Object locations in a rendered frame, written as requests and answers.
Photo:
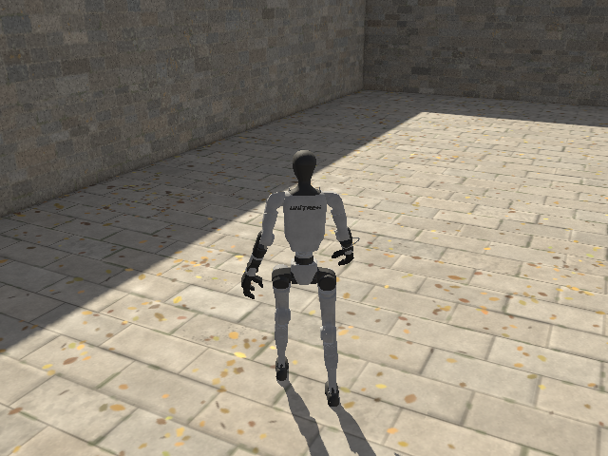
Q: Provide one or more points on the right robot upper arm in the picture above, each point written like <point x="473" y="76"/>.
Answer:
<point x="338" y="214"/>

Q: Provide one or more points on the left robot upper arm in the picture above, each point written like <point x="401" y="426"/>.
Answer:
<point x="274" y="201"/>

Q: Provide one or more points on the left robot forearm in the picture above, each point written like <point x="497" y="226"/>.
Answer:
<point x="256" y="257"/>

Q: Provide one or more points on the left robot hand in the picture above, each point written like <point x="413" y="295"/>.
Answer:
<point x="246" y="284"/>

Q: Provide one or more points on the right robot hand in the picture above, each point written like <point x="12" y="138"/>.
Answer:
<point x="347" y="260"/>

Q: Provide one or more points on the robot head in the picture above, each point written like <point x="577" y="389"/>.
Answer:
<point x="304" y="163"/>

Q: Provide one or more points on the right robot forearm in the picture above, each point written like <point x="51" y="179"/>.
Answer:
<point x="347" y="244"/>

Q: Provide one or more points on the right robot foot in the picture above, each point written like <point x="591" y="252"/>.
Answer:
<point x="333" y="400"/>

